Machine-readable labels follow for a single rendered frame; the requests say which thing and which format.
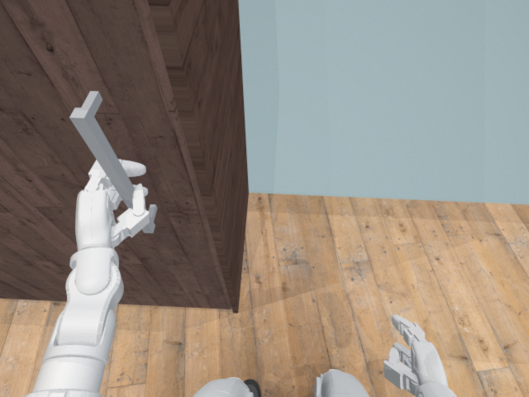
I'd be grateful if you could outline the robot left thigh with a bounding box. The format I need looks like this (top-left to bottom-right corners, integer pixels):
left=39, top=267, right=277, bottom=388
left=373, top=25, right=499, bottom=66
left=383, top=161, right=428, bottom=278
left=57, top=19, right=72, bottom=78
left=193, top=379, right=254, bottom=397

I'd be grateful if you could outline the handle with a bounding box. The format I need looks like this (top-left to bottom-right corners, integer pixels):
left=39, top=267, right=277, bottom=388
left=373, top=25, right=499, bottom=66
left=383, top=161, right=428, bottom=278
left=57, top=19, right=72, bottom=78
left=69, top=91, right=157, bottom=233

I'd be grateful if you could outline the robot right thigh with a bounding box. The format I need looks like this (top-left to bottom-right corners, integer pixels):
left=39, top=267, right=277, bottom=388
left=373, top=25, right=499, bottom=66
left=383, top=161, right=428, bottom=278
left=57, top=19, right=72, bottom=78
left=314, top=371, right=369, bottom=397

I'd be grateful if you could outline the right robot hand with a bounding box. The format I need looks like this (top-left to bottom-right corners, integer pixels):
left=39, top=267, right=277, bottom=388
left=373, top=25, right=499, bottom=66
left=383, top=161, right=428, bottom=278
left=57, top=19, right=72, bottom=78
left=384, top=314, right=449, bottom=397

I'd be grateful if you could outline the wardrobe door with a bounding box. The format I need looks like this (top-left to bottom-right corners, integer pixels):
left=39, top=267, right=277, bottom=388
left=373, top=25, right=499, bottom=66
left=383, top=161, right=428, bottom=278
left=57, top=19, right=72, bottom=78
left=0, top=0, right=231, bottom=309

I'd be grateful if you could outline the left robot hand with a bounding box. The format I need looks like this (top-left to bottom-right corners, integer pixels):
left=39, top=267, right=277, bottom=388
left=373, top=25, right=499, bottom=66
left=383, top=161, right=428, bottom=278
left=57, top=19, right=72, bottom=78
left=75, top=159, right=150, bottom=251

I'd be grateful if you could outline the robot thigh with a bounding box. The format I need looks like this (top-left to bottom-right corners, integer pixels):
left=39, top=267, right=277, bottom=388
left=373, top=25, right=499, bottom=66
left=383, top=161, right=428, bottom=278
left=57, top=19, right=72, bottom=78
left=314, top=371, right=369, bottom=397
left=193, top=379, right=254, bottom=397

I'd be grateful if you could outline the left robot forearm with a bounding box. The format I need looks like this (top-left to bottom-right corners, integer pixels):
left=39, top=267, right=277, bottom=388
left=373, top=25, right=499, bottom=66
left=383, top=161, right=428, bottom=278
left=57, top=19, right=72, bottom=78
left=25, top=246, right=124, bottom=397

